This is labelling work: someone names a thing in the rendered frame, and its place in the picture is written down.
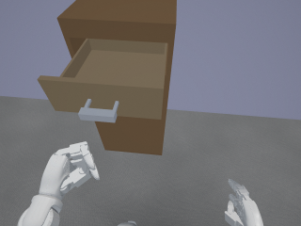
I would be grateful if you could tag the left robot forearm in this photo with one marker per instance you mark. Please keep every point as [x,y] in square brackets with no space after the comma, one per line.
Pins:
[43,211]

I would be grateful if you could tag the robot left hand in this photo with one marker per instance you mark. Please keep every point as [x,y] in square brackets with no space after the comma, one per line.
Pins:
[54,180]

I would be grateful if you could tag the robot right hand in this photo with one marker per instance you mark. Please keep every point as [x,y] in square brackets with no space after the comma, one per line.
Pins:
[248,213]

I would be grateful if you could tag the cabinet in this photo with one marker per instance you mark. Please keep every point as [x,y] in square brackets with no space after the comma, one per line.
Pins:
[131,20]

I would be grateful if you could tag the handle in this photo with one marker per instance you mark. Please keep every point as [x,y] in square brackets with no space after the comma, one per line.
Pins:
[97,114]

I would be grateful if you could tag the drawer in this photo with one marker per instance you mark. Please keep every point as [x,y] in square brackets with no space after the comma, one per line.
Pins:
[105,71]

